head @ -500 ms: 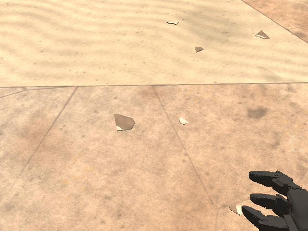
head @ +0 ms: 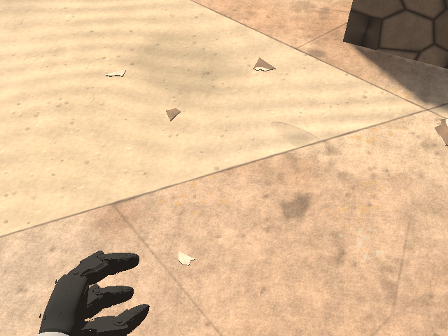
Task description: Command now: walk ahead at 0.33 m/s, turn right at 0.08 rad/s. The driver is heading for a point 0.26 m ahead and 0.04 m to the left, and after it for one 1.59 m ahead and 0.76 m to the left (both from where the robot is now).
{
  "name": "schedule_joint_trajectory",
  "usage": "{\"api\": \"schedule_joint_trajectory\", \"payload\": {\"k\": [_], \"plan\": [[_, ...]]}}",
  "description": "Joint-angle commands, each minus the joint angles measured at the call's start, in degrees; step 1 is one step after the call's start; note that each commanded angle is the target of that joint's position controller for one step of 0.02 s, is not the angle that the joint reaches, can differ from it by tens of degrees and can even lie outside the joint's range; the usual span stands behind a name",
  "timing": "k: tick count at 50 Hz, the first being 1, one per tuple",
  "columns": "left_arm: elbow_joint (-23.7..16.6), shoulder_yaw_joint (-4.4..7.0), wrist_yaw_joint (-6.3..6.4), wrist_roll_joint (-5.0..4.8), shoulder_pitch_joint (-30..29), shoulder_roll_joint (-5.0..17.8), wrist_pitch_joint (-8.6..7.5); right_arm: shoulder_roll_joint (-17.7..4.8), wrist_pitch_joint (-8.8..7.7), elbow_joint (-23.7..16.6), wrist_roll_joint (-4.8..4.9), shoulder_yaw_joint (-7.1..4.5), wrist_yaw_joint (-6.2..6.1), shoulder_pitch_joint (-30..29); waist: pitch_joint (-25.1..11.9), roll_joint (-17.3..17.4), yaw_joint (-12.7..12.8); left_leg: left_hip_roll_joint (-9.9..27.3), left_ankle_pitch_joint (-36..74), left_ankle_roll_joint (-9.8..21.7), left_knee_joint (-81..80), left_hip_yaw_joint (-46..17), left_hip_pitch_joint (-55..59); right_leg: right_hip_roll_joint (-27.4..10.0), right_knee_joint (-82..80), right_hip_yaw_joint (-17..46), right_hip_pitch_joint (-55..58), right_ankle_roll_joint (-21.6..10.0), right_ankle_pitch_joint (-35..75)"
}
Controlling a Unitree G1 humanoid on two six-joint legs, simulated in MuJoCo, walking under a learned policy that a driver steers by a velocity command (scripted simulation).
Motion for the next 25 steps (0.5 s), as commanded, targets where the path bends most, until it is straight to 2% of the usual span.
{"api": "schedule_joint_trajectory", "payload": {"k": [1, 2, 3, 4, 5, 6, 7, 9, 11, 13, 16, 18, 19, 20, 21, 22, 23, 24, 25], "plan": [[4.0, 3.62, 0.34, 2.53, 23.3, 13.0, 0.13, 1.5, -0.34, -4.4, -0.12, 1.81, 0.57, 8.4, -29.6, -17.3, 8.3, -5.0, -8.4, -2.2, 51.5, -5.5, -38.0, -28.2, 3.0, 32.2, 59.5, -18.8, 41.6], [3.0, 3.57, 0.03, 1.16, 20.9, 9.1, 0.72, -3.8, -0.3, -2.6, 0.49, 1.03, 0.85, 8.2, -33.0, -10.0, 10.0, -1.6, -5.6, -0.9, 52.4, -10.0, -37.8, -25.1, -2.2, 33.9, 55.0, -17.2, 27.9], [2.5, 2.62, 0.14, 0.52, 15.7, 6.0, 1.0, -7.3, 0.11, -5.1, 1.01, 0.05, 0.43, -1.7, -22.7, -6.4, 10.3, 1.0, -2.8, -0.9, 48.1, -7.7, -38.2, -21.5, -4.0, 24.4, 44.5, -14.4, 26.4], [3.0, 1.78, 0.17, 0.44, 11.3, 4.0, 0.85, -8.0, 0.64, -5.9, 0.67, -0.35, -0.54, -6.1, -16.1, -1.0, 8.2, 3.1, 0.2, -1.5, 43.5, -6.3, -37.2, -18.9, -6.7, 19.1, 35.1, -12.3, 24.6], [3.4, 1.42, 0.25, 0.8, 8.5, 2.9, 0.62, -7.6, 1.45, -6.0, 0.36, -0.65, -1.1, -7.6, -12.2, -0.9, 6.7, 4.5, 1.8, -2.1, 39.4, -6.1, -35.5, -17.4, -9.2, 15.1, 28.5, -11.5, 23.0], [4.2, 1.73, 0.61, 1.71, 6.7, 3.5, 0.52, -6.2, 2.37, -6.1, 0.3, -0.64, -1.04, -6.9, -10.2, -3.1, 4.7, 5.9, 3.2, -2.4, 35.5, -5.8, -31.3, -16.0, -11.6, 11.2, 22.3, -10.6, 20.5], [4.6, 2.44, 1.04, 2.07, 5.3, 5.0, 0.55, -4.7, 3.05, -6.7, 0.25, -0.51, -1.18, -7.0, -8.2, -5.5, 3.9, 5.4, 3.8, -3.0, 33.3, -3.8, -29.1, -15.3, -13.3, 7.9, 17.5, -11.0, 20.8], [5.0, 3.39, 2.49, 2.24, 3.6, 7.1, 0.69, -3.0, 3.28, -7.1, -0.14, -0.47, -1.2, -5.3, -8.3, -5.8, 2.6, 5.0, 10.4, -3.7, 31.5, -1.3, -26.6, -15.8, -15.5, 2.5, 13.3, -12.5, 19.7], [4.8, 3.11, 3.76, 1.8, 1.6, 5.7, 0.84, -3.1, 3.05, -7.3, -0.02, -0.97, -0.43, -5.0, -8.2, -5.1, 2.4, 6.1, 21.1, -4.0, 28.1, -0.9, -27.2, -15.5, -16.1, -3.0, 12.9, -12.3, 11.6], [5.6, 2.85, 4.66, 0.8, 1.1, 4.9, 1.49, -3.0, 2.8, -8.7, 0.19, -1.23, 0.59, -7.3, -6.6, -6.1, 3.0, 7.2, 28.8, -3.7, 19.7, -1.0, -27.6, -14.2, -15.0, -8.3, 13.9, -10.4, 3.8], [7.1, 3.62, 5.64, -0.18, 3.4, 6.5, 3.26, -4.7, 2.73, -11.2, 0.29, -1.94, 2.58, -10.5, -6.5, -3.7, 4.0, 7.5, 31.9, -2.8, 11.1, 0.2, -28.6, -16.7, -10.8, -11.1, 19.2, -8.1, -3.8], [7.5, 4.07, 5.83, -1.25, 2.8, 6.7, 4.86, -5.5, 3.28, -11.8, 0.16, -2.63, 3.43, -8.4, -6.6, -1.9, 2.2, 6.8, 30.4, -1.9, 7.9, 1.9, -26.8, -18.3, -4.8, -13.0, 19.6, -5.5, -11.8], [7.8, 4.05, 5.88, -1.99, 1.9, 5.9, 5.73, -5.9, 3.45, -11.3, -0.24, -3.19, 3.38, -6.0, -6.7, 0.3, 0.5, 5.4, 31.4, -0.7, 5.6, 3.6, -23.9, -17.6, 0.2, -14.6, 18.2, -3.4, -16.6], [8.5, 3.95, 5.83, -2.32, 1.7, 4.5, 6.48, -6.8, 3.55, -10.4, -0.78, -3.97, 2.93, -3.1, -5.9, 3.3, -0.8, 4.3, 30.3, 1.1, 4.3, 2.9, -20.6, -15.5, 8.0, -15.3, 15.0, -0.9, -22.6], [9.1, 4.16, 5.65, -1.53, 3.0, 3.4, 7.54, -9.5, 3.32, -9.7, -1.39, -4.99, 2.21, 0.0, -2.2, 12.6, -1.0, 6.5, 48.0, 3.7, 2.6, -3.1, -16.1, -11.7, 21.1, -15.9, 5.2, 2.5, -35.8], [7.8, 4.26, 5.36, 0.37, 5.2, 2.9, 9.07, -13.7, 2.73, -11.8, -2.47, -5.34, 1.39, -3.0, 3.9, 26.8, 4.2, 9.3, 60.2, 7.7, -1.7, -17.7, -17.5, -2.2, 37.7, -13.5, -6.8, 5.9, -47.8], [7.3, 4.1, 5.32, 0.85, 8.4, 2.7, 9.75, -16.9, 1.58, -15.8, -3.85, -5.6, 1.66, -7.6, -3.5, 24.3, 7.5, 14.2, 45.8, 14.3, -5.3, -33.0, -17.2, 1.9, 49.5, -1.9, -10.4, 6.5, -48.0], [6.9, 4.41, 5.63, -0.14, 9.1, 4.9, 9.48, -19.3, 1.12, -17.9, -3.85, -6.88, 1.96, -12.2, -9.2, 18.8, 7.4, 16.5, 17.1, 16.4, -13.6, -39.9, -17.0, 1.7, 51.9, 3.8, -12.6, 4.4, -42.2], [7.5, 5.41, 6.02, -1.0, 6.3, 7.8, 8.97, -17.0, 1.37, -19.1, -2.5, -6.56, 1.34, -16.3, -6.7, 10.9, 7.6, 15.0, 1.6, 13.3, -15.5, -38.7, -18.6, 0.2, 50.6, 5.5, -14.6, 2.8, -34.9]]}}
